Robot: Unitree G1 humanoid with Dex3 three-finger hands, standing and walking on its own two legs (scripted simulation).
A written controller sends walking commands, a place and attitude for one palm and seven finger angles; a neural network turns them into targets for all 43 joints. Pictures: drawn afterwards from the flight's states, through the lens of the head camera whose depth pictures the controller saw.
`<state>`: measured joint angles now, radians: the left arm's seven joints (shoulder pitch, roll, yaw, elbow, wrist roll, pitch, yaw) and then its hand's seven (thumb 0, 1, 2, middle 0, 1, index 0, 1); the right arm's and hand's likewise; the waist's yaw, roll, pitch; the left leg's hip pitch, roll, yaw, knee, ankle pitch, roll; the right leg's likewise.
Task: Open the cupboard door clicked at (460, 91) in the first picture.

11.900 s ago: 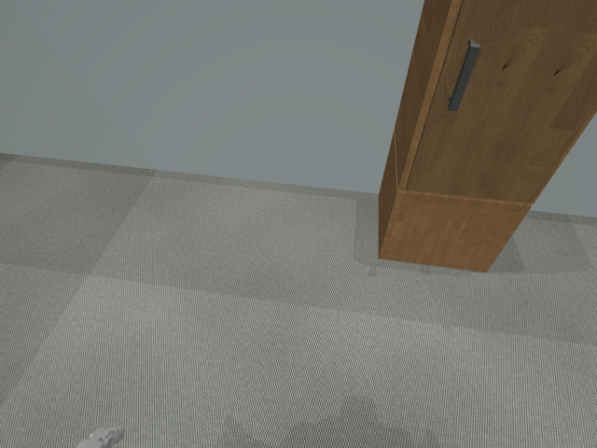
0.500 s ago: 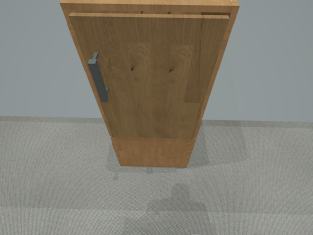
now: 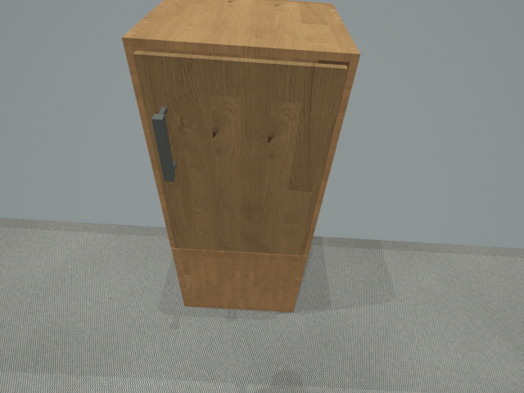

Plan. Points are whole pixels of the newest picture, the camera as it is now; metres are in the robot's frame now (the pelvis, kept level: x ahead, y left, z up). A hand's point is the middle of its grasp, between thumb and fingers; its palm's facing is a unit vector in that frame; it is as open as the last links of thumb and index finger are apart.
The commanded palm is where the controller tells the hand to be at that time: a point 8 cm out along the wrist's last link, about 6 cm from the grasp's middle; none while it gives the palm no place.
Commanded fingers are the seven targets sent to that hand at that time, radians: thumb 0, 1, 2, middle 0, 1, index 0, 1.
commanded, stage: come to a stop and stand still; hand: left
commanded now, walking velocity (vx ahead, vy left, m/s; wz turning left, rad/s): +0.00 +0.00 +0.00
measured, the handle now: (166, 144) +0.59 +0.25 +0.07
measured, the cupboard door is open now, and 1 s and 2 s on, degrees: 0 0 0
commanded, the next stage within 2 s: look again from close up in 0.84 s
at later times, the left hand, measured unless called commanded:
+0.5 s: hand out of the picture -0.03 +0.25 -0.17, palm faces +0.02 -0.97 -0.23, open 7.4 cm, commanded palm none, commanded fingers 0.00 0.90 0.90 -0.20 -0.30 -0.20 -0.30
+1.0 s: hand out of the picture -0.06 +0.26 -0.18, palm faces +0.04 -0.98 -0.20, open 7.3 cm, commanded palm none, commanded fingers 0.00 0.90 0.90 -0.20 -0.30 -0.20 -0.30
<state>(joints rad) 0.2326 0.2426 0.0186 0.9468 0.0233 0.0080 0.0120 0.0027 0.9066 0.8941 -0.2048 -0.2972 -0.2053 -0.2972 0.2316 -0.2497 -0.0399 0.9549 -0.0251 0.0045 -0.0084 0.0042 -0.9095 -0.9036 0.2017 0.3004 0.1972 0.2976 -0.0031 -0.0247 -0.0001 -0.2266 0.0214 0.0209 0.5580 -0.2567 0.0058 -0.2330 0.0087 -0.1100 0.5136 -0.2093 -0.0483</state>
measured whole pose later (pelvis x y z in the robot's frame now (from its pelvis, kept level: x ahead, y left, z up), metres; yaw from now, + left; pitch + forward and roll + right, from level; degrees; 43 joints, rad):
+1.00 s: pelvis -0.02 +0.07 +0.00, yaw +1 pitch -3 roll -1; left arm 0.36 0.20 0.01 1.10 0.04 0.00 0.02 0.00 0.91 0.89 -0.20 -0.30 -0.20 -0.30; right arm 0.23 -0.21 -0.03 1.09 -0.01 0.01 -0.01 0.00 -0.91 -0.90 0.20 0.30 0.20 0.30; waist 0.01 -0.01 0.03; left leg -0.24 -0.07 0.07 0.44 -0.16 0.10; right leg -0.25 -0.05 -0.01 0.43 -0.17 0.02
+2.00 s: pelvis +0.03 +0.04 +0.01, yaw +0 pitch -1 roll +0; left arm 0.20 0.21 -0.02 1.08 0.02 -0.02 0.03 0.00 0.91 0.89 -0.20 -0.30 -0.20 -0.30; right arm 0.18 -0.21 0.00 1.12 0.00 -0.01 0.00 0.00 -0.91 -0.90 0.20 0.30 0.20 0.30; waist -0.01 0.00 0.04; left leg -0.15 -0.04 0.06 0.38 -0.21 0.06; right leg -0.18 -0.01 -0.01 0.38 -0.18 0.01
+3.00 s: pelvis +0.02 +0.02 +0.01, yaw +1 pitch -2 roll +0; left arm 0.23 0.22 -0.02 1.10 0.01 -0.01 0.02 0.00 0.91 0.89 -0.20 -0.30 -0.20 -0.30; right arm 0.22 -0.20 0.01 1.13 -0.01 -0.02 -0.01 0.00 -0.91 -0.90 0.20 0.30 0.20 0.30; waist 0.00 -0.02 0.03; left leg -0.16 -0.02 0.04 0.39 -0.19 0.02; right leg -0.18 0.01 -0.02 0.39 -0.17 -0.02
